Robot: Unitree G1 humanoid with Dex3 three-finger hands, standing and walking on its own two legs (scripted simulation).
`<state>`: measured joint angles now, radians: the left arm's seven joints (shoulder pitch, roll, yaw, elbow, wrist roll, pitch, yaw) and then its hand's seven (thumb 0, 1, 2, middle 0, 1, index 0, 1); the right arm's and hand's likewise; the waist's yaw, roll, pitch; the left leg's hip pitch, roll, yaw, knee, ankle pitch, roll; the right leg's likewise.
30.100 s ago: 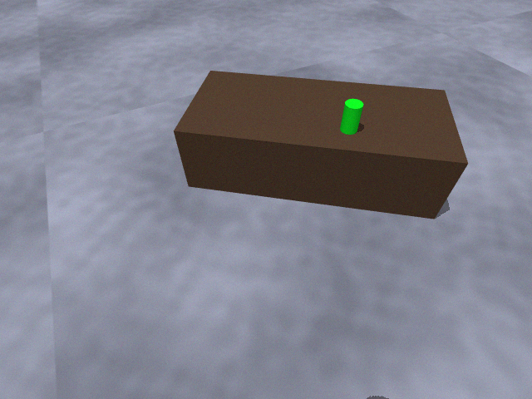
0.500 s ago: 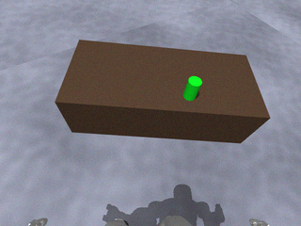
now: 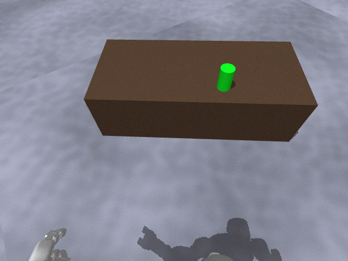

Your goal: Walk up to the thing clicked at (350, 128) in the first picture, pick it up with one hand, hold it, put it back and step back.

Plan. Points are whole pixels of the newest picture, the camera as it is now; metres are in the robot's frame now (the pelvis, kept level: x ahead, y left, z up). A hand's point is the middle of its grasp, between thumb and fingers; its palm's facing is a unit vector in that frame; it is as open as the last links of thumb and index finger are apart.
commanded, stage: step back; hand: right
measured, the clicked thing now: (225, 78) +1.01 -0.25 -0.33
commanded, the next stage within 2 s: stand in 1.26 s
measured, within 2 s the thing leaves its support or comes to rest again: neither
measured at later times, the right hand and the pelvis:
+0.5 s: hand out of the picture -0.03 -0.29 -0.14, palm faces +0.01 +0.93 -0.36, open 7.3 cm; pelvis -0.11 -0.02 +0.01, yaw -2 degrees
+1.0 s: hand out of the picture -0.04 -0.29 -0.15, palm faces -0.01 +0.94 -0.35, open 7.4 cm; pelvis -0.09 -0.02 +0.01, yaw -1 degrees
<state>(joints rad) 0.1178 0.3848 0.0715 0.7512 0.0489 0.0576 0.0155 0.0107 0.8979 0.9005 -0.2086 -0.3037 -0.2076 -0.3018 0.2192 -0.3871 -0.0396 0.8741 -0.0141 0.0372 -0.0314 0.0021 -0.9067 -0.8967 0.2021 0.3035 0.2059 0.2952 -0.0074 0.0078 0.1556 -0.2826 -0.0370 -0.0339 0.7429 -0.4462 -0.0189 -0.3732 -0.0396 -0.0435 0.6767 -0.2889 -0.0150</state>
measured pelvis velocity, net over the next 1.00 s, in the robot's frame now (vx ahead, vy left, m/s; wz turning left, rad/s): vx -0.09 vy -0.02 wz -0.01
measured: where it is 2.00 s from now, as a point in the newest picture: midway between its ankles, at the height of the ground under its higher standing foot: outside the picture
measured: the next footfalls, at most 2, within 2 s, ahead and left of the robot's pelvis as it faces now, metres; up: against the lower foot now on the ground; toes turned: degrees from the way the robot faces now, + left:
left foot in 0.02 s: -0.05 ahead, +0.11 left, +0.00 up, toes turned -3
right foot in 0.32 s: -0.04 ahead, -0.14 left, +0.00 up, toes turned -1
